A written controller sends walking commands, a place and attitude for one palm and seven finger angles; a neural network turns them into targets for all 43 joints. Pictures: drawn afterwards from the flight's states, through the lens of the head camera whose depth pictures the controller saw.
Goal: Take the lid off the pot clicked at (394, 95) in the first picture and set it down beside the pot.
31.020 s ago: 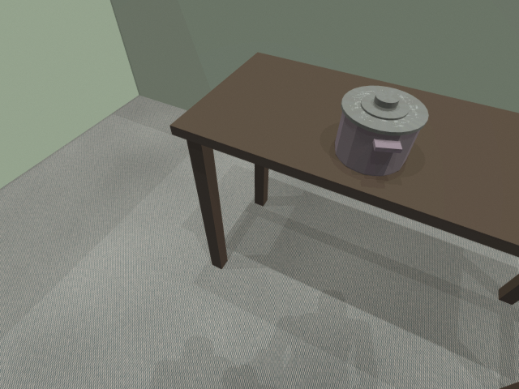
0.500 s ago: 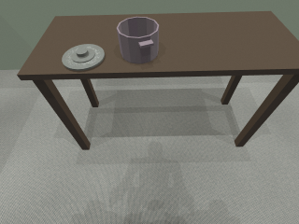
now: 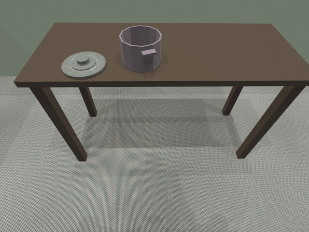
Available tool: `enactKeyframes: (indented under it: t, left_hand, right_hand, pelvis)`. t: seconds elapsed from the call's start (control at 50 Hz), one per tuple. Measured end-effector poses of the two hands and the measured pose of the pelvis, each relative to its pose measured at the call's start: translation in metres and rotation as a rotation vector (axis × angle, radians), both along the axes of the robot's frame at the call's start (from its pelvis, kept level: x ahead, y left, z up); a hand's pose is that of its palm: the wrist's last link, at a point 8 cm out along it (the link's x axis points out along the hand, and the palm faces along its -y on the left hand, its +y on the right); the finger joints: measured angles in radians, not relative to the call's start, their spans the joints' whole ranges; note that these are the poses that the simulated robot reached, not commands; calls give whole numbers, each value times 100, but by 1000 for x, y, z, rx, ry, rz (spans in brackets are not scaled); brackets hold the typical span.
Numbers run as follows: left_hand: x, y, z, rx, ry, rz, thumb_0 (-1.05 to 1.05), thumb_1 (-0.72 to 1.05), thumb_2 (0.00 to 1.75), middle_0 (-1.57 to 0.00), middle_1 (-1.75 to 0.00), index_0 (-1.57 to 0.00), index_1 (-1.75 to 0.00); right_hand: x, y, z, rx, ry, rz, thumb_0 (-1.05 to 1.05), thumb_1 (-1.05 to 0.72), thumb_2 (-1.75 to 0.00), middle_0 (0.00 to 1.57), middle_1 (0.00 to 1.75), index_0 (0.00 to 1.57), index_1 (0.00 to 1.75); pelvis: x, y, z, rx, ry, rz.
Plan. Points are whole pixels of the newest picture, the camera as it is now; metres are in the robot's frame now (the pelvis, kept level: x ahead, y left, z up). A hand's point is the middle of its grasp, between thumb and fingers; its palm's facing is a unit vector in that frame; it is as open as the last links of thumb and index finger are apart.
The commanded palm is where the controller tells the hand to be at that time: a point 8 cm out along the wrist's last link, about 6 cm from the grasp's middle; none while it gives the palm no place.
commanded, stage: let the arm hang, fingers relaxed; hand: left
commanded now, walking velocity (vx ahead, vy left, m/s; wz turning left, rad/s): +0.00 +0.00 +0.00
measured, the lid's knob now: (82, 59) +0.74 +0.32 +0.02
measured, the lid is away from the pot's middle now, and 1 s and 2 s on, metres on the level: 0.25 0.25 0.25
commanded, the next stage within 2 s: look to check the result in 0.76 s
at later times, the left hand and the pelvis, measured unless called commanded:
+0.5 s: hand out of the picture +0.01 +0.18 -0.18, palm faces +0.02 -0.98 -0.19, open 7.3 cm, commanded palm none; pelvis +0.00 +0.01 +0.00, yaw +0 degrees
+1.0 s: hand out of the picture +0.00 +0.18 -0.18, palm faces +0.02 -0.98 -0.19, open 7.3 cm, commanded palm none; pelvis -0.01 +0.01 +0.00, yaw +0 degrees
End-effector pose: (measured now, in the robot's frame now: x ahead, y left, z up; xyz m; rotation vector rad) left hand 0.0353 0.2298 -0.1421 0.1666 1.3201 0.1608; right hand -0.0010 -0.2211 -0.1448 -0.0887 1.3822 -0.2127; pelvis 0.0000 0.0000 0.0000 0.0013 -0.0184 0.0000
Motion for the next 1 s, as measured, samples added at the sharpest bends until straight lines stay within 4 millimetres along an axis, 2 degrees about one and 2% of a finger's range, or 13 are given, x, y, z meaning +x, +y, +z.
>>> enactKeyframes:
  t: [0.16, 0.32, 1.0]
  left_hand:
    - [-19, -1, -2, -7, 52, 13, 0, 91, 90, -20, -30, -20, -30]
    - [-30, -2, -4, -17, 80, 19, 1, 91, 90, -20, -30, -20, -30]
    - [-36, 0, -4, -20, 83, 16, 1, 92, 90, -20, -30, -20, -30]
  right_hand:
    - [-8, 7, 0, 10, 28, -6, 1, -91, -90, 20, 30, 20, 30]
    - [-11, 11, 1, 8, 34, -8, 1, -91, -90, 20, 30, 20, 30]
    - [-18, 17, 1, 10, 38, -15, 1, -91, -90, 20, 30, 20, 30]
  pelvis:
    - [0, 3, 1, 0, -1, -3]
    - [-1, 5, 1, 0, 0, -4]
    - [-5, 9, 2, 0, 0, -5]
